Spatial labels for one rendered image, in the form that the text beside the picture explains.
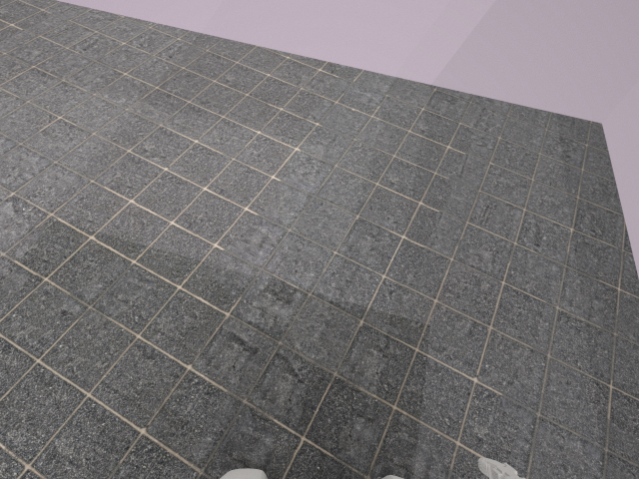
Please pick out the robot right hand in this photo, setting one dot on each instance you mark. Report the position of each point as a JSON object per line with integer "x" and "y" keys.
{"x": 496, "y": 470}

